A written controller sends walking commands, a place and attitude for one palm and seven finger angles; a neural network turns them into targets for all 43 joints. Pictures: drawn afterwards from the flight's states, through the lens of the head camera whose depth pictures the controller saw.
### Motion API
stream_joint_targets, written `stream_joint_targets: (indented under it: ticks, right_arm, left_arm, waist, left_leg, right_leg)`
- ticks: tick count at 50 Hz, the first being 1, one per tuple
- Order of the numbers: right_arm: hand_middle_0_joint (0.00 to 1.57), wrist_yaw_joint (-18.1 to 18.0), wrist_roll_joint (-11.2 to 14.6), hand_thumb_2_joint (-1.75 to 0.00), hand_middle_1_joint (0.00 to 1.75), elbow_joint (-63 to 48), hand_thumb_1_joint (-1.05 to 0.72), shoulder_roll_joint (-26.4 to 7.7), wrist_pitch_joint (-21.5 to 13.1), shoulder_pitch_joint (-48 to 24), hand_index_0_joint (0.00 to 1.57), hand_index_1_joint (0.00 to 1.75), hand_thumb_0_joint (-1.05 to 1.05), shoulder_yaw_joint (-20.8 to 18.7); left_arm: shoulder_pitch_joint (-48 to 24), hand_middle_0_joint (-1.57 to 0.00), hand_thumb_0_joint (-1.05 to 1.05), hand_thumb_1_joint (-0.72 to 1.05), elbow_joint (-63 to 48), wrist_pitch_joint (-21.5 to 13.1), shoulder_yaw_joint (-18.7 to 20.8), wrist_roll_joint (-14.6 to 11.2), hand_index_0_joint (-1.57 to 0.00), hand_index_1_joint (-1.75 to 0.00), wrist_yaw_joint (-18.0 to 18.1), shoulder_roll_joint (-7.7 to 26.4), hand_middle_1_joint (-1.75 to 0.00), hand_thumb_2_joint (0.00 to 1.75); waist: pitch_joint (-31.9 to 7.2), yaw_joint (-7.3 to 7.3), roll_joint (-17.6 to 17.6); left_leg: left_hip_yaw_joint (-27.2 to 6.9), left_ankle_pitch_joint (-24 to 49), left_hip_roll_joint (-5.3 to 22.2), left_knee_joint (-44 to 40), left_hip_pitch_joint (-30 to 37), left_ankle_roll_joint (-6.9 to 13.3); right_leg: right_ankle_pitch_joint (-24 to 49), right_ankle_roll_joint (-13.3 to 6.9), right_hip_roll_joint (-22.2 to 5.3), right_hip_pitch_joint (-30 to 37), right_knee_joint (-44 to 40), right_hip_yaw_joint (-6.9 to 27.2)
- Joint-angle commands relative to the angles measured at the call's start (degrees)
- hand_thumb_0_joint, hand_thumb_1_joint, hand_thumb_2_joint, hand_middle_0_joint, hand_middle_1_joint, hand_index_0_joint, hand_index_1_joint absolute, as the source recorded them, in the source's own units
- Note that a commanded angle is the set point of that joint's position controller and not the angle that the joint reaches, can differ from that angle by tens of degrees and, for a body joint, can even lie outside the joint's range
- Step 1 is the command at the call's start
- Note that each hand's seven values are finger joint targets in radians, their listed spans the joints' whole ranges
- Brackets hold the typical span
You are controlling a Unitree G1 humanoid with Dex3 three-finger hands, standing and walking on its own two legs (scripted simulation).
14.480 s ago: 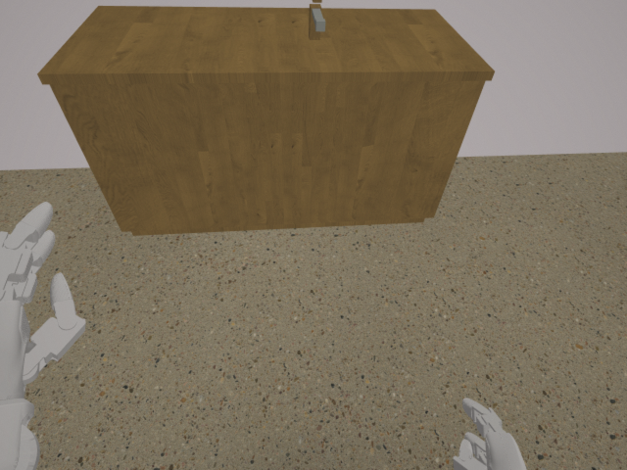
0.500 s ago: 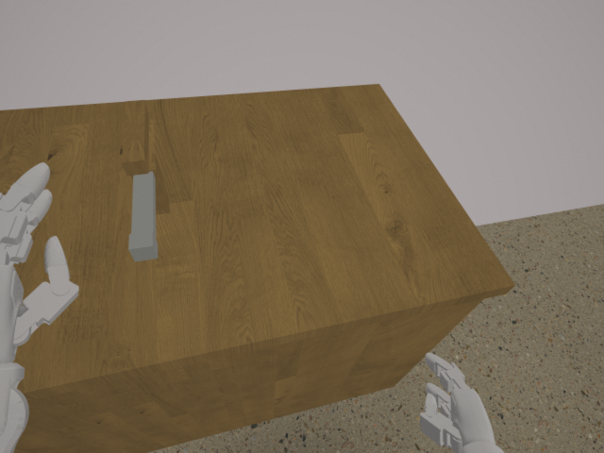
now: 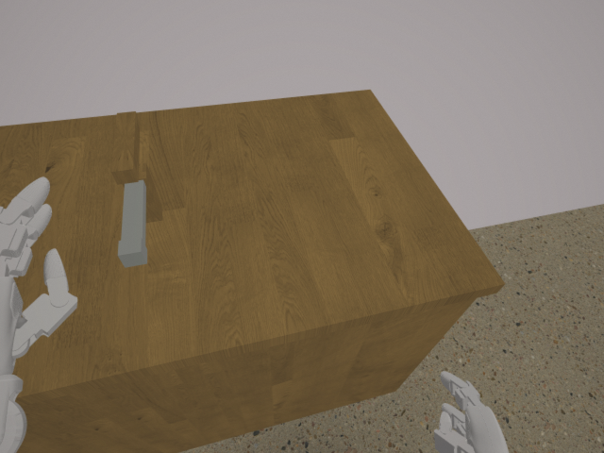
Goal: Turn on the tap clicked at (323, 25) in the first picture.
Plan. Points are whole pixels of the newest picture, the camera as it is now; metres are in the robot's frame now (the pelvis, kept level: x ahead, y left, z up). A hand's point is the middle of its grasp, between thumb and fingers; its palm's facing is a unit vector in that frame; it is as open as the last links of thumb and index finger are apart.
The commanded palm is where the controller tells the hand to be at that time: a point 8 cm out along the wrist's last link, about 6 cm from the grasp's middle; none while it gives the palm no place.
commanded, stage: shuffle to correct the standing spot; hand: left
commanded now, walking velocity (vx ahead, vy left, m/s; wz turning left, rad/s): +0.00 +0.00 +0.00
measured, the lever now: (133, 252) +0.33 +0.26 +0.07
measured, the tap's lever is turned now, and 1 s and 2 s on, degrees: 0 0 0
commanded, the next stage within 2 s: come to a stop and stand still in 0.60 s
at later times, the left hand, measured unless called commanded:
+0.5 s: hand (117, 300) +0.22 +0.20 +0.16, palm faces +0.31 -0.86 -0.41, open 7.4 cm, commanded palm +0.16 +0.24 +0.17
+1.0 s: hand (97, 270) +0.23 +0.21 +0.19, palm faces +0.39 -0.78 -0.49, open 7.5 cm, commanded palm +0.15 +0.23 +0.17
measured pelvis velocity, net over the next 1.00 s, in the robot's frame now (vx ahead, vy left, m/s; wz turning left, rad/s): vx -0.01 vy -0.05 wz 0.02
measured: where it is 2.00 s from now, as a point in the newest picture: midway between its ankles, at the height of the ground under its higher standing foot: outside the picture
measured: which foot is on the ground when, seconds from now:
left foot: down 0.00-1.00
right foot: down 0.00-1.00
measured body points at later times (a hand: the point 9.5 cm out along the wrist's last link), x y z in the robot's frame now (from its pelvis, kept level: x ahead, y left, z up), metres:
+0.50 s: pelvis -0.01 -0.04 +0.00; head +0.03 -0.03 +0.45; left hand +0.20 +0.25 +0.18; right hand +0.17 -0.26 -0.07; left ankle +0.02 +0.07 -0.74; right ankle +0.01 -0.14 -0.74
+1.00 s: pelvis -0.01 -0.05 -0.01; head +0.03 -0.04 +0.44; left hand +0.20 +0.25 +0.22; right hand +0.16 -0.28 -0.09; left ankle +0.02 +0.07 -0.74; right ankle +0.01 -0.14 -0.74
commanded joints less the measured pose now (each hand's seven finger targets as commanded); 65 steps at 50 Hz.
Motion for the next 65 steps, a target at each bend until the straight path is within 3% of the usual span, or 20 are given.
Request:
stream_joint_targets:
  ticks: [1, 5, 12, 21, 23, 26, 34, 40, 45, 46, 47, 48, 49, 50, 51, 53, 55, 60, 61, 65]
  right_arm:
    - [0.20, -0.7, 0.5, -0.90, 0.30, -9.1, -0.90, -6.9, -3.1, -6.1, 0.20, 0.30, 0.00, -2.9]
    - [0.20, -0.9, 0.4, -0.90, 0.30, -9.4, -0.90, -6.9, -3.1, -4.9, 0.20, 0.30, 0.00, -3.4]
    - [0.20, -0.3, 0.1, -0.90, 0.30, -10.0, -0.90, -6.7, -2.9, -5.4, 0.20, 0.30, 0.00, -3.3]
    - [0.20, -0.2, 0.3, -0.90, 0.30, -11.1, -0.90, -6.4, -2.8, -5.1, 0.20, 0.30, 0.00, -4.0]
    - [0.20, -0.3, 0.2, -0.90, 0.30, -11.3, -0.90, -6.7, -2.9, -4.4, 0.20, 0.30, 0.00, -4.5]
    - [0.20, -0.5, 0.5, -0.90, 0.30, -10.9, -0.90, -6.6, -2.7, -4.8, 0.20, 0.30, 0.00, -4.4]
    - [0.20, -1.1, 0.5, -0.90, 0.30, -10.4, -0.90, -7.0, -3.1, -4.1, 0.20, 0.30, 0.00, -4.9]
    - [0.20, -1.2, 1.0, -0.90, 0.30, -9.7, -0.90, -6.5, -3.0, -4.6, 0.20, 0.30, 0.00, -4.0]
    - [0.20, -1.2, 1.0, -0.90, 0.30, -9.0, -0.90, -7.0, -2.7, -5.1, 0.20, 0.30, 0.00, -3.8]
    - [0.20, -6.1, 4.5, -0.90, 0.30, -15.3, -0.90, -9.1, -1.1, 6.3, 0.20, 0.30, 0.00, 7.1]
    - [0.20, -4.2, 2.9, -0.90, 0.30, -11.3, -0.90, -3.2, -4.1, 0.3, 0.20, 0.30, 0.00, -1.8]
    - [0.20, -2.3, 0.2, -0.90, 0.30, -9.0, -0.90, -8.0, -4.4, -0.6, 0.20, 0.30, 0.00, -2.2]
    - [0.20, -1.1, -0.8, -0.90, 0.30, -9.5, -0.90, -10.2, -4.8, 0.1, 0.20, 0.30, 0.00, -3.6]
    - [0.20, 0.0, -0.5, -0.90, 0.30, -10.1, -0.90, -9.7, -5.6, 0.2, 0.20, 0.30, 0.00, -3.3]
    - [0.20, 1.1, 0.1, -0.90, 0.30, -9.0, -0.90, -9.1, -6.0, -1.6, 0.20, 0.30, 0.00, -2.9]
    - [0.20, 2.6, 0.4, -0.90, 0.30, -9.9, -0.90, -9.5, -6.6, 0.7, 0.20, 0.30, 0.00, -3.5]
    - [0.20, 3.2, 0.5, -0.90, 0.30, -9.5, -0.90, -9.2, -7.8, -0.4, 0.20, 0.30, 0.00, -3.6]
    - [0.20, 2.5, -0.4, -0.90, 0.30, -8.0, -0.90, -9.4, -8.2, -2.3, 0.20, 0.30, 0.00, -3.2]
    - [0.20, 2.2, -0.2, -0.90, 0.30, -7.8, -0.90, -9.5, -7.9, -4.2, 0.20, 0.30, 0.00, -3.1]
    - [0.20, 2.1, 0.1, -0.90, 0.30, -7.1, -0.90, -9.1, -7.8, -1.9, 0.20, 0.30, 0.00, -3.4]
  left_arm:
    - [-3.2, -0.20, 0.00, 0.90, -11.8, -3.5, 6.7, -0.5, -0.20, -0.30, 1.6, 10.1, -0.30, 0.90]
    - [-4.9, -0.20, 0.00, 0.90, -11.5, -3.5, 6.0, -1.0, -0.20, -0.30, 1.3, 9.3, -0.30, 0.90]
    - [-6.2, -0.20, 0.00, 0.90, -12.6, -3.2, 5.0, -1.3, -0.20, -0.30, 1.0, 8.7, -0.30, 0.90]
    - [-1.9, -0.20, 0.00, 0.90, -15.9, -2.7, 8.7, -2.1, -0.20, -0.30, 0.5, 11.9, -0.30, 0.90]
    - [-1.7, -0.20, 0.00, 0.90, -14.8, -2.3, 7.9, -2.7, -0.20, -0.30, 0.0, 10.8, -0.30, 0.90]
    - [0.0, -0.20, 0.00, 0.90, -14.6, -1.6, 8.9, -2.9, -0.20, -0.30, 0.1, 11.7, -0.30, 0.90]
    - [-1.8, -0.20, 0.00, 0.90, -16.0, -1.2, 7.9, -3.5, -0.20, -0.30, 0.5, 11.4, -0.30, 0.90]
    - [0.5, -0.20, 0.00, 0.90, -14.7, -0.7, 8.3, -3.3, -0.20, -0.30, 2.1, 11.3, -0.30, 0.90]
    - [0.5, -0.20, 0.00, 0.90, -13.9, -0.4, 7.6, -2.8, -0.20, -0.30, 2.6, 10.8, -0.30, 0.90]
    - [-48.9, -0.20, 0.00, 0.90, -34.7, -9.9, 18.1, -4.2, -0.20, -0.30, 3.0, 53.9, -0.30, 0.90]
    - [-27.7, -0.20, 0.00, 0.90, -7.8, -6.2, 21.4, -1.0, -0.20, -0.30, 2.1, 25.3, -0.30, 0.90]
    - [-19.0, -0.20, 0.00, 0.90, 0.6, -4.0, 14.7, -2.0, -0.20, -0.30, 1.4, 19.8, -0.30, 0.90]
    - [-17.5, -0.20, 0.00, 0.90, -1.9, -4.4, 16.6, -1.7, -0.20, -0.30, 1.0, 22.8, -0.30, 0.90]
    - [-12.1, -0.20, 0.00, 0.90, -1.9, -5.1, 12.5, -2.8, -0.20, -0.30, 0.3, 18.3, -0.30, 0.90]
    - [-7.0, -0.20, 0.00, 0.90, 0.6, -5.1, 9.7, -3.3, -0.20, -0.30, -0.1, 14.2, -0.30, 0.90]
    - [0.3, -0.20, 0.00, 0.90, -3.6, -5.9, 6.8, -3.9, -0.20, -0.30, 0.0, 10.9, -0.30, 0.90]
    - [2.0, -0.20, 0.00, 0.90, -6.0, -6.8, 7.6, -4.2, -0.20, -0.30, 0.6, 11.5, -0.30, 0.90]
    - [-3.7, -0.20, 0.00, 0.90, -9.9, -8.9, 10.7, -3.8, -0.20, -0.30, 1.9, 15.4, -0.30, 0.90]
    - [-7.7, -0.20, 0.00, 0.90, -12.6, -9.0, 12.5, -3.5, -0.20, -0.30, 2.3, 18.4, -0.30, 0.90]
    - [-8.5, -0.20, 0.00, 0.90, -12.4, -8.7, 9.5, -3.4, -0.20, -0.30, 2.2, 15.7, -0.30, 0.90]
  waist:
    - [-8.6, -0.12, 3.2]
    - [-8.5, -0.24, 2.0]
    - [-8.2, -0.13, 5.0]
    - [-10.9, -0.02, 6.2]
    - [-10.4, -0.04, 3.9]
    - [-11.1, -0.14, 3.0]
    - [-9.4, -0.50, 0.5]
    - [-9.7, -0.39, 0.7]
    - [-9.0, -0.40, 0.3]
    - [-7.2, -2.94, 11.7]
    - [-6.3, -0.73, 4.3]
    - [-5.8, -0.14, 3.0]
    - [-8.2, 0.53, 1.2]
    - [-9.2, 0.61, -0.4]
    - [-10.8, 0.81, 1.7]
    - [-10.7, 1.70, -0.7]
    - [-10.5, 1.88, -2.1]
    - [-9.7, 0.85, 0.1]
    - [-10.9, 0.69, 2.7]
    - [-13.2, 0.62, 6.9]
  left_leg:
    - [-7.2, 4.0, 6.0, -5.6, 2.5, -2.4]
    - [-7.6, 4.3, 7.4, -6.2, 3.9, -2.6]
    - [-7.7, 3.9, 8.9, -7.3, 3.3, -2.4]
    - [-6.7, 10.5, 10.0, -3.2, 4.6, -2.3]
    - [-6.7, 9.6, 10.2, -2.2, 3.5, -2.1]
    - [-5.9, 9.7, 9.6, -0.7, 4.0, -2.2]
    - [-4.4, -1.6, 7.4, 3.0, 2.0, -2.0]
    - [-4.5, -1.0, 5.6, 4.0, 1.7, -1.8]
    - [-5.5, 2.5, 6.3, 1.3, 2.2, -1.4]
    - [-5.2, 9.0, 3.0, -0.1, -1.4, -2.2]
    - [-5.9, 3.7, 9.0, 0.4, 0.5, -2.3]
    - [-4.1, 2.6, 6.4, -0.2, 0.2, -2.6]
    - [-3.5, 0.0, 5.5, 1.3, -2.2, -2.7]
    - [-3.7, 0.0, 4.2, 3.1, -2.7, -2.3]
    - [-3.4, 0.5, 4.1, 2.8, 0.0, -2.1]
    - [-3.8, 4.7, 3.9, 3.0, -1.3, -1.8]
    - [-4.4, 7.5, 3.9, 2.5, -0.2, -1.9]
    - [-7.1, 9.9, 3.9, -0.2, -0.2, -2.5]
    - [-7.4, 10.3, 4.1, -0.7, 1.1, -2.4]
    - [-8.6, 16.6, 4.6, 0.0, 1.7, -2.8]
  right_leg:
    - [6.1, -2.8, -3.3, 1.8, -2.5, 4.0]
    - [6.0, -2.6, -2.4, 0.6, -2.7, 4.3]
    - [4.4, -2.0, -1.0, 0.1, -2.0, 3.0]
    - [8.9, -2.4, -1.6, -0.2, -0.4, 3.4]
    - [9.1, -2.4, -1.9, -0.2, -0.8, 4.0]
    - [10.4, -2.8, -2.5, -1.0, -0.8, 4.8]
    - [2.6, -4.2, -4.8, -5.8, -3.3, 8.4]
    - [0.4, -3.0, -6.6, -4.1, -5.2, 10.7]
    - [3.8, -2.4, -5.8, -1.9, -4.6, 8.9]
    - [-1.3, 0.9, -1.1, -1.7, -1.8, 3.3]
    - [-10.0, -1.7, -3.3, -8.4, 1.1, 2.9]
    - [-4.6, -2.9, -0.9, -6.0, 0.3, 4.2]
    - [-1.7, -3.1, -2.4, -4.0, -0.7, 6.2]
    - [0.9, -3.4, -3.9, -2.7, -1.2, 7.8]
    - [1.7, -3.7, -4.1, -2.8, -0.6, 7.5]
    - [8.4, -3.3, -4.8, 0.1, 0.3, 6.2]
    - [11.4, -2.9, -5.0, -0.2, 0.9, 5.2]
    - [10.6, -2.8, -4.1, -0.3, 2.0, 4.5]
    - [9.9, -2.7, -3.9, -0.3, 2.8, 4.3]
    - [12.3, -2.8, -4.4, 2.4, 3.4, 3.4]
